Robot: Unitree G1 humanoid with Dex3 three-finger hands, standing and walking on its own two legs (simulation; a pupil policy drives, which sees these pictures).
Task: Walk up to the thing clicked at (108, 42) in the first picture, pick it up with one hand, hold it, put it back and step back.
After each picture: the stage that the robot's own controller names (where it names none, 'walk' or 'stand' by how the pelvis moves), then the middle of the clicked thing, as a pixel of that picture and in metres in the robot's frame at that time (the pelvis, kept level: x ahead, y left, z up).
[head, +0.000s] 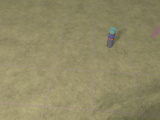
stand; (111, 37) +1.31 -0.29 -0.65
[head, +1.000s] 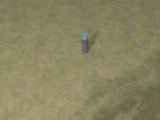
walk; (85, 43) +1.22 +0.09 -0.63
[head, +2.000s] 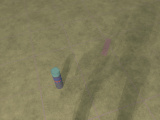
walk; (57, 78) +0.72 +0.28 -0.65
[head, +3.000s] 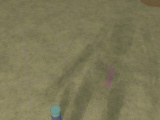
walk; (56, 116) +0.45 +0.17 -0.63
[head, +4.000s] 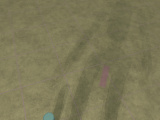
stand; out of the picture +0.38 +0.21 -0.65
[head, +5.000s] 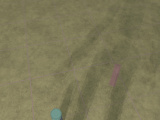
stand; (57, 119) +0.36 +0.16 -0.64
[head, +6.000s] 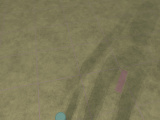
stand; out of the picture +0.37 +0.17 -0.66
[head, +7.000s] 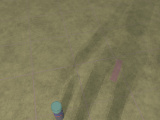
stand; (58, 111) +0.40 +0.18 -0.64
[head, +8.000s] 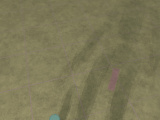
stand; out of the picture +0.35 +0.18 -0.65
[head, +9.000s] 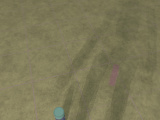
stand; (60, 117) +0.41 +0.16 -0.66
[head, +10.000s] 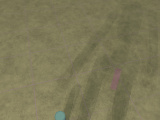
stand; out of the picture +0.39 +0.15 -0.66
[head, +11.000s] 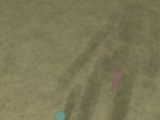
stand; out of the picture +0.39 +0.15 -0.66
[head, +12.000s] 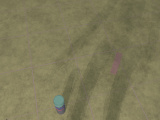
go down; (60, 105) +0.41 +0.14 -0.64
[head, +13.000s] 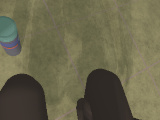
go down; (9, 39) +0.46 +0.22 -0.23
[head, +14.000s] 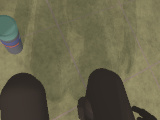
close in; (10, 38) +0.46 +0.23 -0.24
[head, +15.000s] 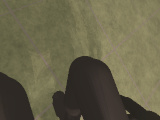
close in; out of the picture +0.45 +0.27 -0.16
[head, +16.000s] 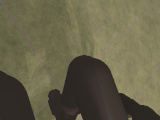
lift; out of the picture +0.43 +0.28 -0.16
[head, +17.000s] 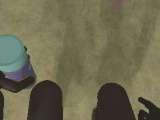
lift; (18, 68) +0.33 +0.21 -0.02
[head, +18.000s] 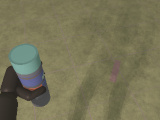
hold; (33, 80) +0.31 +0.16 +0.06
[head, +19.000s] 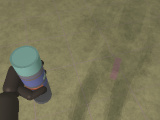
hold; (35, 79) +0.32 +0.16 +0.04
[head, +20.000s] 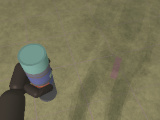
hold; (41, 77) +0.32 +0.14 +0.05
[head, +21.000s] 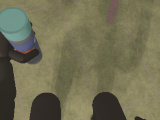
crouch; (25, 42) +0.43 +0.18 -0.03
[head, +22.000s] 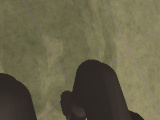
lower; out of the picture +0.45 +0.27 -0.15
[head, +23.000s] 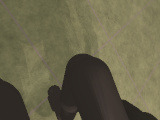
lower; out of the picture +0.45 +0.30 -0.17
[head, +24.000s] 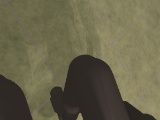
lower; out of the picture +0.45 +0.29 -0.17
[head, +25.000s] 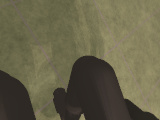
lower; out of the picture +0.43 +0.29 -0.17
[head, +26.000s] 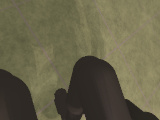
rest; out of the picture +0.42 +0.28 -0.16
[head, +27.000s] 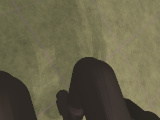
open; out of the picture +0.43 +0.26 -0.17
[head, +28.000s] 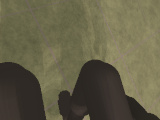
stand; out of the picture +0.42 +0.26 -0.18
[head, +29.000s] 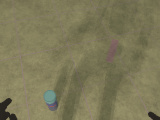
stand; (51, 101) +0.39 +0.16 -0.53
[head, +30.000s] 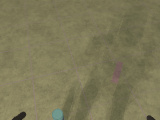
stand; out of the picture +0.39 +0.16 -0.60
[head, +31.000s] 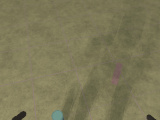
stand; out of the picture +0.38 +0.16 -0.60
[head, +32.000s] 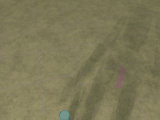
stand; out of the picture +0.41 +0.14 -0.65
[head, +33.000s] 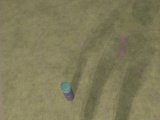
walk; (68, 92) +0.49 +0.18 -0.64
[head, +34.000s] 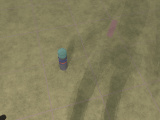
walk; (62, 60) +0.75 +0.15 -0.63
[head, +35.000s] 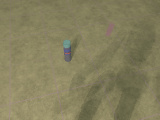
stand; (67, 51) +1.04 +0.16 -0.64
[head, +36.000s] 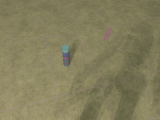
stand; (66, 56) +1.04 +0.17 -0.66
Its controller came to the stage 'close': yes
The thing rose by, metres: 0.68
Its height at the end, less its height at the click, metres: +0.00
